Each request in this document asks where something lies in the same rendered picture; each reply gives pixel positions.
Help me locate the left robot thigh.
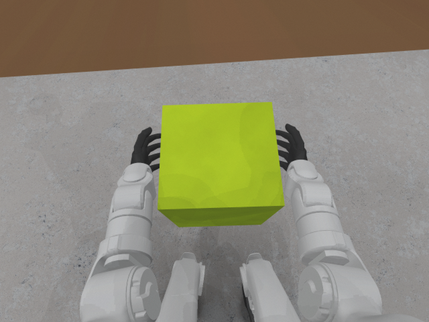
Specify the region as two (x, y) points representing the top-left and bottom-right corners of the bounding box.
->
(155, 258), (205, 322)

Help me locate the right robot upper arm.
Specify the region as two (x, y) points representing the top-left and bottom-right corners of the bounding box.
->
(297, 262), (424, 322)

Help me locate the right robot thigh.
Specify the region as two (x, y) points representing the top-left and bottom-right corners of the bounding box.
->
(239, 258), (301, 322)

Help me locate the left robot upper arm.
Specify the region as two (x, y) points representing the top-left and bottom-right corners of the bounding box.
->
(80, 265), (162, 322)

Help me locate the robot left forearm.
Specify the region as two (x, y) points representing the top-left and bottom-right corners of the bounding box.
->
(80, 163), (156, 322)

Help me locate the robot thigh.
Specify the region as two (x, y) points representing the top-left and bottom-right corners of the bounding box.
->
(155, 258), (205, 322)
(239, 258), (301, 322)

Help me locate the robot right forearm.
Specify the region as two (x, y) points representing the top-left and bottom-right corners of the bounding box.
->
(284, 160), (382, 312)

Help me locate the carton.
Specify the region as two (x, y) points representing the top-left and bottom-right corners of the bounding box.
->
(158, 102), (285, 227)

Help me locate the robot left hand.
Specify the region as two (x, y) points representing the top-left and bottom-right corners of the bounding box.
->
(131, 127), (161, 172)

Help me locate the robot right hand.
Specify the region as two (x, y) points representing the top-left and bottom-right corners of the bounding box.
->
(275, 123), (308, 172)

